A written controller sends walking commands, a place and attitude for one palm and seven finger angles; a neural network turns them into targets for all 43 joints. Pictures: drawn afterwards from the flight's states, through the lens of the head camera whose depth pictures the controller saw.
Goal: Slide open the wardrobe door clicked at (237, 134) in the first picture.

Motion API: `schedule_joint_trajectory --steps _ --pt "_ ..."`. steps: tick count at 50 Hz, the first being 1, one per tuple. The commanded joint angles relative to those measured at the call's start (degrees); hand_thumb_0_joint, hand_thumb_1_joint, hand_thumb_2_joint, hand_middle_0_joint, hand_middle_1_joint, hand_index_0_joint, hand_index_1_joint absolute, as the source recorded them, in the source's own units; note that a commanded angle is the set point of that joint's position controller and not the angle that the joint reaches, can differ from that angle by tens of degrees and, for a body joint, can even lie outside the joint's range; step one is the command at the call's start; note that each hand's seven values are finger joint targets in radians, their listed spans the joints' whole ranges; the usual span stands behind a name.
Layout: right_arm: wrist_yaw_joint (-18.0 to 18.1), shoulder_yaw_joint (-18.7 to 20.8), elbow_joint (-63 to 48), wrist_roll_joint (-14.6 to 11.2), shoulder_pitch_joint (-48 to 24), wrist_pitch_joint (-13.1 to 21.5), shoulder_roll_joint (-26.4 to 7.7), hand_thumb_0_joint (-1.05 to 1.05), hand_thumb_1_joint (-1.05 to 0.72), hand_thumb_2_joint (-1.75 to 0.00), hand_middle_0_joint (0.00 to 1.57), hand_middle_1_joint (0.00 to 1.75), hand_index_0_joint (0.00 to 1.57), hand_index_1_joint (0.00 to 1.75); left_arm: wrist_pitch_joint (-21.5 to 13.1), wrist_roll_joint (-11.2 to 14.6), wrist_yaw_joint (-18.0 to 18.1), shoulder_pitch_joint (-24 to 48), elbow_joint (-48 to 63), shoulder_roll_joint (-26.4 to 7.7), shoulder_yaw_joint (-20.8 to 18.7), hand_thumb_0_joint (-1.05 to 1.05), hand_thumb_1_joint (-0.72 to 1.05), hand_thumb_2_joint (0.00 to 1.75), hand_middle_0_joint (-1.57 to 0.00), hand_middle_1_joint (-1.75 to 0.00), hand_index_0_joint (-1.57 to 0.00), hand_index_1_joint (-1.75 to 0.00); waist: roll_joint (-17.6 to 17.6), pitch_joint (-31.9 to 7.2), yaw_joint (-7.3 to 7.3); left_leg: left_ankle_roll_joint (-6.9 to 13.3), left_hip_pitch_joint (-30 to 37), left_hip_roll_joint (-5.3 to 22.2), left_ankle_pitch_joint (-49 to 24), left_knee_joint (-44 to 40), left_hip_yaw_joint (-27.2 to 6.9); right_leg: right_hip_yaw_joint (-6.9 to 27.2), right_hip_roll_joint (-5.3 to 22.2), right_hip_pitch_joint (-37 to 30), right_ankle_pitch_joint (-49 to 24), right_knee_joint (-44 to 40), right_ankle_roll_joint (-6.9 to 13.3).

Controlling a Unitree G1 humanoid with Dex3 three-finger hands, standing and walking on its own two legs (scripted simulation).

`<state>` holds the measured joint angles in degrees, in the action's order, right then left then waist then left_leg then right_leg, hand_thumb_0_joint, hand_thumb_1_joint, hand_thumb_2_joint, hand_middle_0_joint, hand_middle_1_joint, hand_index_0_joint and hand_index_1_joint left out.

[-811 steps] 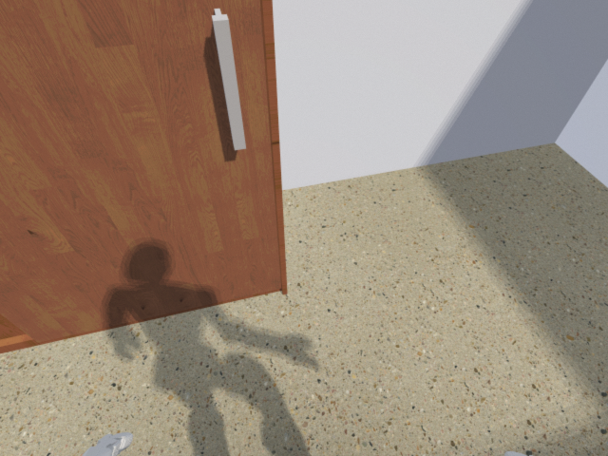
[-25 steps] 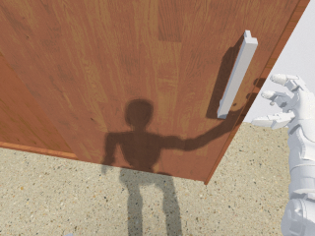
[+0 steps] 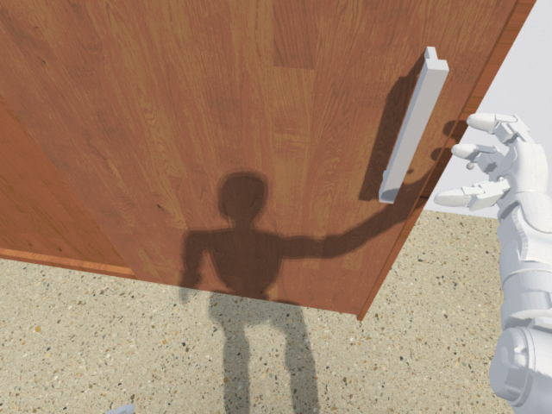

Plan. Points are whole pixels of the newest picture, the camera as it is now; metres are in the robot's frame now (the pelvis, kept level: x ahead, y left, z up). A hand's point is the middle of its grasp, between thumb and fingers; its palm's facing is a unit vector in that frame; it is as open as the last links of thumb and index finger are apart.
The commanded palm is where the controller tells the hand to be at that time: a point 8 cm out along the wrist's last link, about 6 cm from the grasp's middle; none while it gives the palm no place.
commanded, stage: move the hooked fingers beside the handle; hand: right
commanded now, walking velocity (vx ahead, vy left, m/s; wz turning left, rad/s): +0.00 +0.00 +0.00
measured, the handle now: (405, 134) +0.53 -0.13 +0.13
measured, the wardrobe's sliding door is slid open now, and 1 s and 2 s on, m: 0.00 0.00 0.00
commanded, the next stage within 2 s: feel for the door with the fingertips in 0.38 s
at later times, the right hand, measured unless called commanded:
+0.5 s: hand (460, 169) +0.45 -0.19 +0.14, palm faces +0.10 +1.00 -0.02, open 14.0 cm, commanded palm +0.42 -0.24 +0.14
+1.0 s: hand (430, 160) +0.46 -0.16 +0.14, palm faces +0.07 +1.00 +0.00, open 14.0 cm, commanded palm +0.43 -0.21 +0.14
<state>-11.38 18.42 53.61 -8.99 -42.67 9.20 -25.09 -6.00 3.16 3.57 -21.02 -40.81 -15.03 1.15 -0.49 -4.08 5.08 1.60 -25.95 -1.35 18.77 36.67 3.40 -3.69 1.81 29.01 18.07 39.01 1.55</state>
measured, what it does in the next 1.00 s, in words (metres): stands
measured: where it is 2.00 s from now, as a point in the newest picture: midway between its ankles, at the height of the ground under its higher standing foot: outside the picture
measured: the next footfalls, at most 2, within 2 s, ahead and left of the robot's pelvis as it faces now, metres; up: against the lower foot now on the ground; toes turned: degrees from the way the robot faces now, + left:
none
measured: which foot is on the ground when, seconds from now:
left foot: down 0.00-1.00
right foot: down 0.00-1.00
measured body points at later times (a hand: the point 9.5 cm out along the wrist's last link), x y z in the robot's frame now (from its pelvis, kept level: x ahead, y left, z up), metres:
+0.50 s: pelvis -0.01 +0.01 +0.00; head +0.03 +0.00 +0.45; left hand +0.07 +0.27 -0.11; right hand +0.44 -0.25 +0.14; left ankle -0.01 +0.10 -0.72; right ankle +0.01 -0.10 -0.72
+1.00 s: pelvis -0.01 +0.01 +0.00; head +0.03 +0.01 +0.45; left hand +0.06 +0.27 -0.11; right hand +0.45 -0.21 +0.14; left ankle -0.01 +0.10 -0.72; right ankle +0.01 -0.10 -0.72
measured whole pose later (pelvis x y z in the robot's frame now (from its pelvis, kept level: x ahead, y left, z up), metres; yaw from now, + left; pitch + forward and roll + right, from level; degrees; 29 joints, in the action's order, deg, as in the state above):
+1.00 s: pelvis -0.01 +0.01 +0.00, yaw +0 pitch +8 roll +1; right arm -5.0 16.1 57.4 -6.8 -47.5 9.0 -20.4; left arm -6.8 2.5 3.2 -18.6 -41.6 -14.4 1.5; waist -0.6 -3.1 6.0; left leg 2.3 -26.6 -1.5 18.3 37.2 3.8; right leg -3.2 1.9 29.3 16.9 38.6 0.9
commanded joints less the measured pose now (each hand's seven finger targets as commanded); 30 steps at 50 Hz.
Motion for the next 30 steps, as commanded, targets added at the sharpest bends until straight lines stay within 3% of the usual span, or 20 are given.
schedule_joint_trajectory --steps 1,6,8,9,12,15,17,18,21,23,24,26,28,30 --pt "-0.7 1.1 -9.5 -1.5 -24.3 0.1 -11.4 0.00 0.50 -0.30 0.30 1.20 0.30 1.20 -1.7 0.5 0.8 -1.0 6.0 -9.8 -3.4 0.00 0.90 0.90 -0.20 -0.30 -0.20 -0.30 0.5 -14.6 0.25 -0.6 4.1 -0.5 -17.1 -5.1 -2.8 4.5 -1.1 -10.9 -13.0 -4.5 0.3" --pt "1.5 2.2 -16.5 -0.4 -26.2 2.4 -12.9 0.00 0.50 -0.30 0.30 1.20 0.30 1.20 -2.0 0.0 0.7 -1.0 6.0 -9.3 -3.7 0.00 0.90 0.90 -0.20 -0.30 -0.20 -0.30 -4.1 -18.9 -0.54 -0.2 4.6 -0.6 -17.6 -4.5 -3.1 4.8 -1.0 -14.6 -15.8 -4.0 0.1" --pt "2.0 1.0 -20.4 -0.2 -28.3 4.1 -11.9 0.00 0.50 -0.30 0.30 1.20 0.30 1.20 -2.2 -0.1 0.6 -0.9 5.8 -9.0 -3.9 0.00 0.90 0.90 -0.20 -0.30 -0.20 -0.30 -6.5 -21.4 -0.33 0.0 3.9 -0.8 -17.4 -4.1 -2.7 5.3 -0.8 -17.8 -17.3 -3.9 -0.3" --pt "2.2 0.8 -22.0 -0.3 -28.0 4.6 -11.7 0.00 0.50 -0.30 0.30 1.20 0.30 1.20 -2.5 -0.2 0.6 -0.9 6.0 -9.1 -4.0 0.00 0.90 0.90 -0.20 -0.30 -0.20 -0.30 -5.7 -22.7 -0.45 -0.1 4.7 -1.0 -18.7 -3.9 -2.7 5.3 -0.7 -18.7 -19.2 -3.5 -0.2" --pt "2.5 0.7 -18.1 -0.5 -25.6 3.3 -10.7 0.00 0.50 -0.30 0.30 1.20 0.30 1.20 -2.5 0.0 0.6 -0.3 5.3 -9.0 -3.8 0.00 0.90 0.90 -0.20 -0.30 -0.20 -0.30 -4.6 -19.8 -0.32 -0.2 3.8 -1.0 -16.9 -4.6 -2.5 5.3 -0.7 -17.2 -16.6 -4.3 -0.2" --pt "2.5 2.1 -9.7 -0.1 -24.1 0.2 -12.3 0.00 0.50 -0.30 0.30 1.20 0.30 1.20 -1.9 0.2 0.9 -0.3 5.0 -9.5 -3.3 0.00 0.90 0.90 -0.20 -0.30 -0.20 -0.30 1.2 -13.1 0.01 -0.6 3.8 -0.4 -14.4 -5.9 -2.8 4.6 -1.1 -10.8 -10.9 -5.4 0.3" --pt "2.5 1.4 -7.7 0.3 -26.4 -0.7 -12.0 0.00 0.50 -0.30 0.30 1.20 0.30 1.20 -1.7 0.2 1.0 -0.2 5.2 -9.5 -3.1 0.00 0.90 0.90 -0.20 -0.30 -0.20 -0.30 1.1 -11.5 0.53 -0.8 3.1 -0.1 -13.2 -6.3 -3.2 4.3 -1.3 -9.5 -8.9 -5.4 0.3" --pt "2.6 1.8 -7.9 0.8 -27.1 -0.4 -12.8 0.00 0.50 -0.30 0.30 1.20 0.30 1.20 -1.7 0.0 0.9 -0.3 5.5 -9.5 -3.0 0.00 0.90 0.90 -0.20 -0.30 -0.20 -0.30 -0.4 -12.5 0.15 -0.6 3.1 0.0 -12.9 -5.9 -3.2 4.5 -1.4 -9.8 -9.0 -5.5 0.2" --pt "2.6 1.8 -14.4 0.6 -27.7 2.7 -12.6 0.00 0.50 -0.30 0.30 1.20 0.30 1.20 -2.1 -0.3 0.6 -0.1 6.6 -9.0 -3.3 0.00 0.90 0.90 -0.20 -0.30 -0.20 -0.30 -3.5 -20.2 -0.70 -0.3 5.9 -0.2 -17.5 -4.5 -3.7 4.3 -1.4 -14.0 -14.1 -4.2 0.2" --pt "2.4 2.1 -17.7 0.3 -27.7 4.8 -13.0 0.00 0.50 -0.30 0.30 1.20 0.30 1.20 -2.4 -0.3 0.6 -0.2 6.7 -8.9 -3.4 0.00 0.90 0.90 -0.20 -0.30 -0.20 -0.30 -3.7 -23.4 -0.94 -0.2 7.2 -0.5 -19.9 -3.7 -3.6 4.4 -1.3 -16.0 -16.7 -3.7 0.0" --pt "2.0 0.7 -17.5 -0.2 -26.9 5.1 -11.1 0.00 0.50 -0.30 0.30 1.20 0.30 1.20 -2.5 -0.3 0.5 -0.2 6.7 -8.9 -3.5 0.00 0.90 0.90 -0.20 -0.30 -0.20 -0.30 -1.9 -22.9 -0.27 -0.5 7.1 -0.6 -20.6 -3.9 -3.7 4.3 -1.3 -15.8 -16.9 -3.3 0.3" --pt "1.5 -0.3 -16.5 -0.8 -26.5 4.6 -9.4 0.00 0.50 -0.30 0.30 1.20 0.30 1.20 -2.7 0.0 0.4 0.2 6.3 -8.8 -3.5 0.00 0.90 0.90 -0.20 -0.30 -0.20 -0.30 -1.5 -20.9 -0.09 -0.6 6.3 -0.6 -19.5 -4.3 -3.5 4.4 -1.3 -15.0 -15.2 -3.7 0.3" --pt "1.1 -0.4 -13.4 -1.1 -24.7 2.8 -9.0 0.00 0.50 -0.30 0.30 1.20 0.30 1.20 -2.4 0.4 0.6 0.5 5.8 -8.9 -3.5 0.00 0.90 0.90 -0.20 -0.30 -0.20 -0.30 -0.3 -17.7 0.12 -0.8 5.6 -0.4 -18.5 -5.2 -3.5 4.0 -1.3 -13.2 -13.0 -4.1 0.3" --pt "1.2 -3.0 -14.0 -1.0 -26.0 1.1 -6.3 0.00 0.50 -0.30 0.30 1.20 0.30 1.20 -2.3 0.5 0.5 1.0 6.0 -8.7 -3.3 0.00 0.90 0.90 -0.20 -0.30 -0.20 -0.30 -2.5 -16.1 0.29 -0.7 4.6 -0.1 -17.6 -5.6 -3.5 4.0 -1.6 -13.2 -12.4 -4.4 0.4"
